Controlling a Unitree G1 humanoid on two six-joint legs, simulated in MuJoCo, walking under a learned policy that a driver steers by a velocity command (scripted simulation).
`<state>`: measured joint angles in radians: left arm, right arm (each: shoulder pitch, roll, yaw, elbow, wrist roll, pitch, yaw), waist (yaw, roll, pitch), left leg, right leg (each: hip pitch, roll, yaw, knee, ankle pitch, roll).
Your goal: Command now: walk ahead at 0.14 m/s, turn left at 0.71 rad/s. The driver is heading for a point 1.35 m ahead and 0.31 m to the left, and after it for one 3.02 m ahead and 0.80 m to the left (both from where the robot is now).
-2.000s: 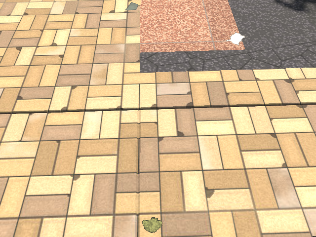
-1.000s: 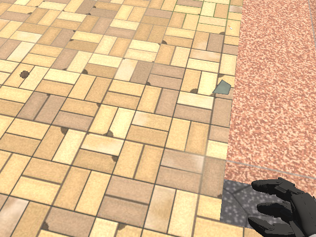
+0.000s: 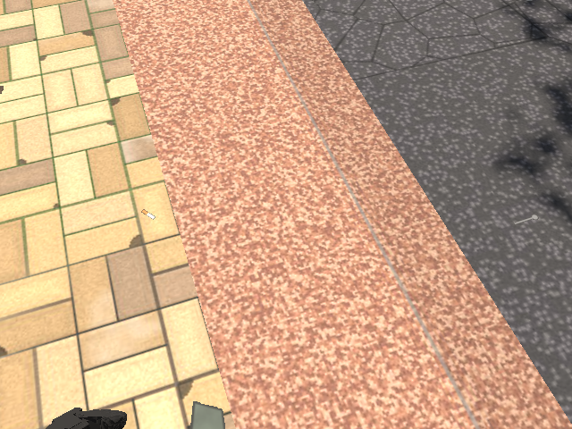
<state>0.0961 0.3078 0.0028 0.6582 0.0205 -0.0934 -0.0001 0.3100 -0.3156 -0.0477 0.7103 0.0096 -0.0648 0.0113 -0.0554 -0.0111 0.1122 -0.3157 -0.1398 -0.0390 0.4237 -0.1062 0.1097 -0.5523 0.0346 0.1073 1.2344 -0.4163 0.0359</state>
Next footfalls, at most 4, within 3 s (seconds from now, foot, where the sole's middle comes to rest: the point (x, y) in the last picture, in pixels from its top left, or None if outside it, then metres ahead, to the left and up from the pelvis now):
0.24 right None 0.33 -0.07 -0.77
0.70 left None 0.23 0.22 -0.77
1.14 right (146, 333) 0.65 0.33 -0.77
1.54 left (71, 204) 1.05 0.58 -0.77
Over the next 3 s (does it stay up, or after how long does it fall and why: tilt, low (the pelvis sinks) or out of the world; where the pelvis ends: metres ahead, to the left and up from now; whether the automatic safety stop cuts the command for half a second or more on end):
stays up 1.60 0.23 0.00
